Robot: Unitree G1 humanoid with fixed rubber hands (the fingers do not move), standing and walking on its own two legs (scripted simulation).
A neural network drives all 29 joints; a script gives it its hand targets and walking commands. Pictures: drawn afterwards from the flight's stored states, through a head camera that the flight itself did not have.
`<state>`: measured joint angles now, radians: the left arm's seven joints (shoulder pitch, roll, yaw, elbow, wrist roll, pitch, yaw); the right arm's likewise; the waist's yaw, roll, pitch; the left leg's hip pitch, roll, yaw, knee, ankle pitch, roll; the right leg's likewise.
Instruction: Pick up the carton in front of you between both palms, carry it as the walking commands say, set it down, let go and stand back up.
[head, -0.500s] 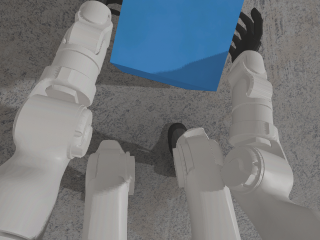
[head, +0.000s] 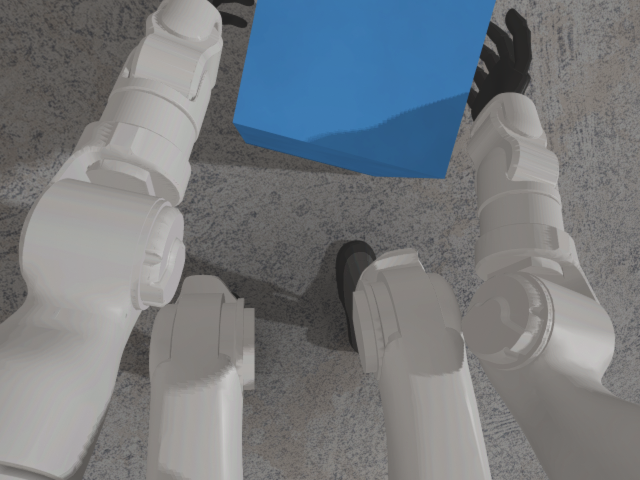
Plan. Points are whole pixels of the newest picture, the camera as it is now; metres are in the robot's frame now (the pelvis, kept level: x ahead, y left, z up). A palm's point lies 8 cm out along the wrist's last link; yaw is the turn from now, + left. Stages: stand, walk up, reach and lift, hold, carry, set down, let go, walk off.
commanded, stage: set down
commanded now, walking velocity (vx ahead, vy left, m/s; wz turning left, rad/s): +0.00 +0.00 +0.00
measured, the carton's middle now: (343, 76) +0.52 -0.09 -0.26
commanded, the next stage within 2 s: let go in 1.64 s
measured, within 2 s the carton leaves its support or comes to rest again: neither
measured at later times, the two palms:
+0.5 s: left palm (174, 9) +0.57 +0.10 -0.21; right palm (501, 118) +0.46 -0.25 -0.18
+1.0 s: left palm out of the picture +0.59 +0.09 -0.07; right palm (592, 104) +0.46 -0.26 -0.07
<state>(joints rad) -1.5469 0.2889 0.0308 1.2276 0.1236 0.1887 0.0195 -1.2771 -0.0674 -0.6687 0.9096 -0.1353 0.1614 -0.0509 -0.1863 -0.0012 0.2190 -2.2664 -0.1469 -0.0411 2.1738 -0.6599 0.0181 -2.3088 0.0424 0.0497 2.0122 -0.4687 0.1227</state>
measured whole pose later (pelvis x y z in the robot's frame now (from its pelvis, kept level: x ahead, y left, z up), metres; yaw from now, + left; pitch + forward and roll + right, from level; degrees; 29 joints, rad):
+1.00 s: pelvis -0.01 -0.02 +0.05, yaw +0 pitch +43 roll -3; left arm -1.51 0.51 -0.05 1.15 -0.08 0.20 -0.03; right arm -1.11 -0.08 -0.34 0.71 0.16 0.15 -0.23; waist -0.21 0.03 0.15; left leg -2.11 -0.03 -0.04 1.99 -0.63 0.01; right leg -2.18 0.03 0.00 1.85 -0.42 0.04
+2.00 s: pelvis +0.06 -0.03 +0.30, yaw +4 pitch +37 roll +1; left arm -0.71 0.16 0.23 0.70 0.16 0.17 0.08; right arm -0.42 -0.06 -0.26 0.47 -0.06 0.13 0.05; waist -0.16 0.00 -0.10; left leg -1.25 -0.07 -0.07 0.96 -0.36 -0.01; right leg -1.31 0.00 0.02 0.91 -0.24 0.01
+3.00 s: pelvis +0.12 -0.01 +0.38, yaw +1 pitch -3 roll -1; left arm 0.23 0.21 0.02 0.47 -0.02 0.08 -0.02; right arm 0.21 -0.24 -0.03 0.40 -0.01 0.20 0.03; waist 0.00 0.02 0.05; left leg -0.08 -0.02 -0.04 0.49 -0.35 0.02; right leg -0.18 0.02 0.05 0.48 -0.25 0.01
